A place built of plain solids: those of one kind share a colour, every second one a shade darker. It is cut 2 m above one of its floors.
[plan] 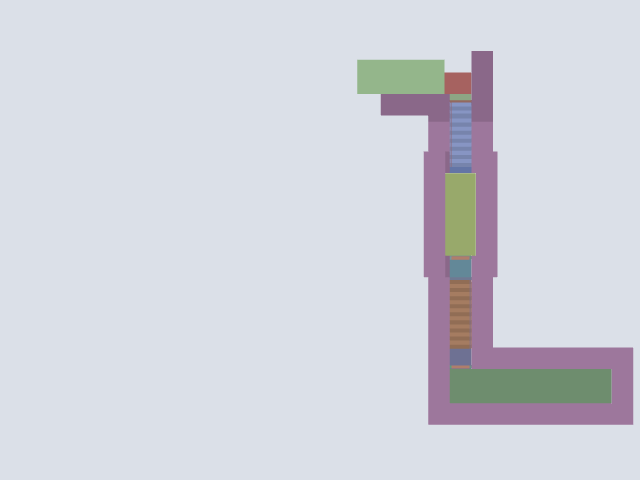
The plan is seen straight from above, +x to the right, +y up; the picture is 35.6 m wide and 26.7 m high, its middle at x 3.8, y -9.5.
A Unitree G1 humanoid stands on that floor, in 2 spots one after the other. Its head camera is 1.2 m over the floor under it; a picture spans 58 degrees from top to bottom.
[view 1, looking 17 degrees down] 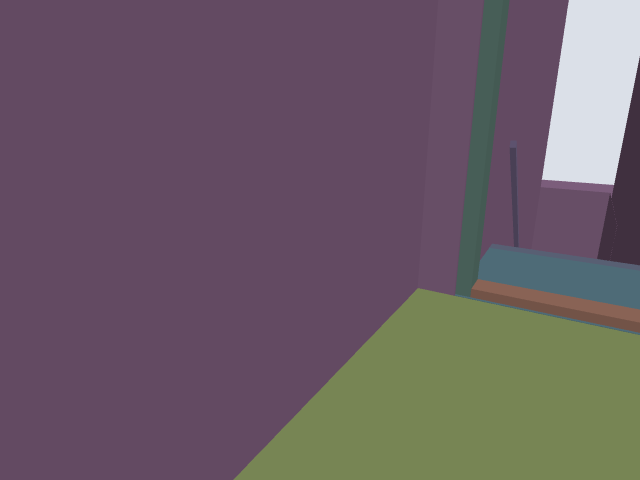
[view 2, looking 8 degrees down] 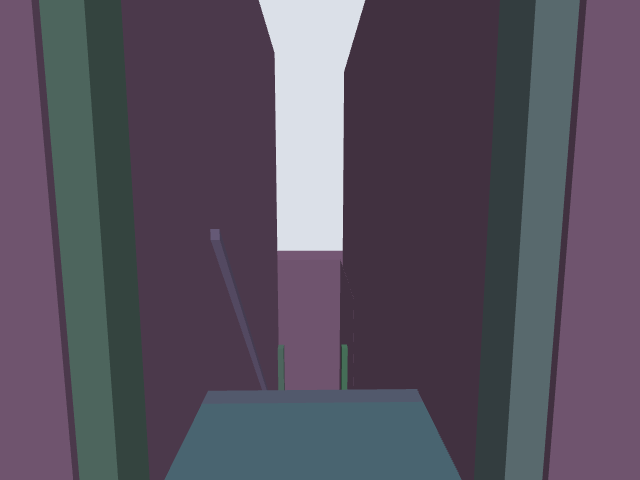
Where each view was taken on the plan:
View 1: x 11.62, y -7.64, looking -59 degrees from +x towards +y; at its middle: wall_concrete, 1.73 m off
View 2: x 11.62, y -9.38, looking -91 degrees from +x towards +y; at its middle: nothing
